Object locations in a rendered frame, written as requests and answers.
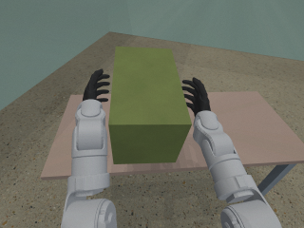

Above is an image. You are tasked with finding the carton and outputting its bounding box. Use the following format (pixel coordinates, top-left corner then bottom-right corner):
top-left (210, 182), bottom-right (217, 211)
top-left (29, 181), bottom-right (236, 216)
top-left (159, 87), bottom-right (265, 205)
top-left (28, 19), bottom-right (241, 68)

top-left (108, 46), bottom-right (192, 164)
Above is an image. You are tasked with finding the left robot forearm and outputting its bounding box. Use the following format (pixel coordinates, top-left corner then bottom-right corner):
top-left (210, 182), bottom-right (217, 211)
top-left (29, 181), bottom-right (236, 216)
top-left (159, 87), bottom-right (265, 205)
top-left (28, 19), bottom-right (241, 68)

top-left (61, 99), bottom-right (110, 228)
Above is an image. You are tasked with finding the right robot forearm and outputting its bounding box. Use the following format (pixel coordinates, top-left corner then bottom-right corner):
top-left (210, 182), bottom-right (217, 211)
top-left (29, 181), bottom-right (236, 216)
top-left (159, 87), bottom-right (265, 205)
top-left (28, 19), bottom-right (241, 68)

top-left (193, 110), bottom-right (282, 228)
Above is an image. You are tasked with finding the robot left upper arm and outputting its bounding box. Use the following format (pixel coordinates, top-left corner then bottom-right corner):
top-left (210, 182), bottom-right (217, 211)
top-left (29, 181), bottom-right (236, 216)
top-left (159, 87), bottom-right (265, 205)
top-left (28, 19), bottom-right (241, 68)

top-left (62, 199), bottom-right (117, 228)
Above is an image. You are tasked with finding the table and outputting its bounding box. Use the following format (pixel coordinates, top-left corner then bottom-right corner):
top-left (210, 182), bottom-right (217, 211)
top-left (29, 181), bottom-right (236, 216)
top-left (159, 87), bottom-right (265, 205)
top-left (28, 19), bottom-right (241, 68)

top-left (40, 91), bottom-right (304, 197)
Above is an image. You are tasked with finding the right robot hand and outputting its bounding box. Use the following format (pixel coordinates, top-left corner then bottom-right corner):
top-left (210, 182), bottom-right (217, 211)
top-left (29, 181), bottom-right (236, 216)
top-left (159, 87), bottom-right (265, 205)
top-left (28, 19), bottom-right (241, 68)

top-left (181, 77), bottom-right (211, 117)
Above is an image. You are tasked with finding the robot right upper arm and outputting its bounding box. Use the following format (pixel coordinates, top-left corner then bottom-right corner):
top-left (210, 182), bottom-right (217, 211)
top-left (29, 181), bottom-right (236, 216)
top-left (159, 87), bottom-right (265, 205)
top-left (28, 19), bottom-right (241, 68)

top-left (220, 199), bottom-right (281, 228)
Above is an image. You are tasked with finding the left robot hand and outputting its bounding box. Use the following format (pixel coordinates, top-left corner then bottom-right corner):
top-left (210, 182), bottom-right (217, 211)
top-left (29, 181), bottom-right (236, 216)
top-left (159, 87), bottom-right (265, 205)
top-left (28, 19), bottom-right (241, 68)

top-left (82, 69), bottom-right (110, 103)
